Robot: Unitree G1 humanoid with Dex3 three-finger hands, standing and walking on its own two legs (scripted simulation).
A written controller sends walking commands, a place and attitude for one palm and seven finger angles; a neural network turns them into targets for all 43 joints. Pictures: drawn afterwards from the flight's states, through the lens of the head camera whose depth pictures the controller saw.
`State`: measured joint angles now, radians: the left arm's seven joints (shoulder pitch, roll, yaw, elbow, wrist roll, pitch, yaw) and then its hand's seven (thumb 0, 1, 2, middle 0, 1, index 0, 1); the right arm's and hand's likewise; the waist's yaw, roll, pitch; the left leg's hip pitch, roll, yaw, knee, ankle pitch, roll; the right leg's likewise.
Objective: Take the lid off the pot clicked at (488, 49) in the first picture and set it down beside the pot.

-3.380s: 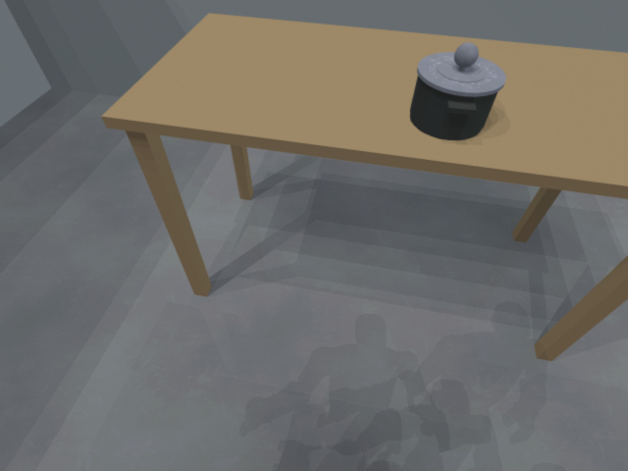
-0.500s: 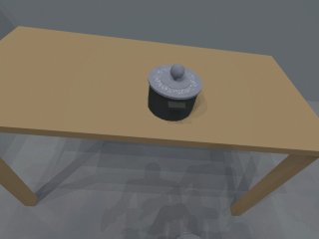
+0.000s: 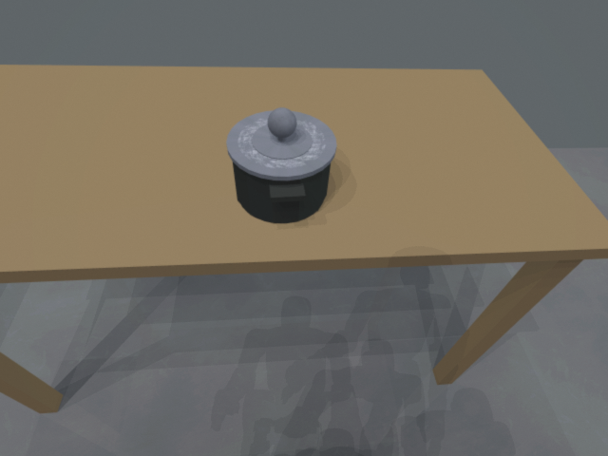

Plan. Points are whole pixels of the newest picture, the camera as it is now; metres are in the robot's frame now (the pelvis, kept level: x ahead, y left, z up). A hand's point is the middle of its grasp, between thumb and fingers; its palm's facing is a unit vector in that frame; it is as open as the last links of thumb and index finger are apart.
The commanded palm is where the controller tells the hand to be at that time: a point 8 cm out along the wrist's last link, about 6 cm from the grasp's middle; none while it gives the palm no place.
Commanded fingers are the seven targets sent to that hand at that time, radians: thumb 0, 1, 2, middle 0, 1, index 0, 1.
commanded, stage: come to a stop and stand still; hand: left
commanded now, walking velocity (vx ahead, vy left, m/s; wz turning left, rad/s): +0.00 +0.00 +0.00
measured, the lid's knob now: (282, 122) +0.55 +0.05 +0.15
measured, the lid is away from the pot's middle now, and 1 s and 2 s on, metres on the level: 0.00 0.00 0.00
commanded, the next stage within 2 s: look again from close up in 0.48 s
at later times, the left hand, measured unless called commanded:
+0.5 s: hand out of the picture -0.01 +0.13 -0.18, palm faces +0.08 -0.98 -0.17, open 7.3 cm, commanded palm none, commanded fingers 0.00 0.90 0.90 -0.20 -0.30 -0.20 -0.30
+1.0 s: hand out of the picture -0.01 +0.21 -0.18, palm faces +0.02 -0.97 -0.24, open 7.4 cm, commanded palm none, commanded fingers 0.00 0.90 0.90 -0.20 -0.30 -0.20 -0.30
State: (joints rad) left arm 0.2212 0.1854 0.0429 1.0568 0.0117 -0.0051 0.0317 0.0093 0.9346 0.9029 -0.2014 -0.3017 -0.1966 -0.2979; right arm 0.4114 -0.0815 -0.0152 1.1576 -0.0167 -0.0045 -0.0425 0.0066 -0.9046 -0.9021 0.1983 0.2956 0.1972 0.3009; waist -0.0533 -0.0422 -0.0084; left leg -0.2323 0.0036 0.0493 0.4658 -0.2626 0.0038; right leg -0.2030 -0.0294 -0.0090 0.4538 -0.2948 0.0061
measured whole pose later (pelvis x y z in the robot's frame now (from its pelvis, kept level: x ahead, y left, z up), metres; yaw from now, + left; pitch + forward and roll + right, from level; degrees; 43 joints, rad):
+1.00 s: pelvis -0.03 +0.02 +0.00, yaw +0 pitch -1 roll +0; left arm 0.31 0.20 0.01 1.03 0.02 0.00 0.04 0.00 0.91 0.90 -0.20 -0.30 -0.20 -0.30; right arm 0.29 -0.17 -0.01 1.02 -0.02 0.00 -0.02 0.01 -0.93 -0.90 0.20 0.30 0.20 0.30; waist 0.00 0.00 0.01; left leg -0.26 -0.03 0.06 0.52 -0.26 0.05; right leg -0.23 -0.04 0.00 0.52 -0.29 0.02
